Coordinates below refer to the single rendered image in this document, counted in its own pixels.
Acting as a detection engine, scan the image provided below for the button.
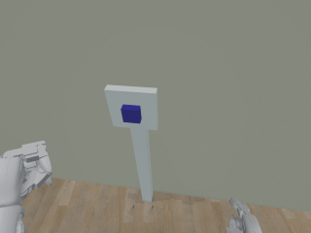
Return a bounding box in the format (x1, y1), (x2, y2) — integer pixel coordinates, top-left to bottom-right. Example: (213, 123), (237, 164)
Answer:
(121, 104), (142, 124)

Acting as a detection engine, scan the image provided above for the robot right hand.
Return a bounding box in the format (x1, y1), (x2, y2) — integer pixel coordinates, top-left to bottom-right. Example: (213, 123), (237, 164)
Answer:
(225, 198), (262, 233)

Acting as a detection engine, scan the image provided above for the robot left forearm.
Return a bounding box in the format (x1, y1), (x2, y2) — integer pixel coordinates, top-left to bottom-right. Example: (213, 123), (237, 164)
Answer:
(0, 204), (26, 233)

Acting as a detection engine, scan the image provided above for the robot left hand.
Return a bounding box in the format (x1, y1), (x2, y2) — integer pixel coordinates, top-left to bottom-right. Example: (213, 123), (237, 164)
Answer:
(0, 141), (52, 206)

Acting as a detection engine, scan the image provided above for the panel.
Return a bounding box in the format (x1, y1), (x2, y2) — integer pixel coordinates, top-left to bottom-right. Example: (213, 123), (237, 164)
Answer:
(104, 84), (158, 202)

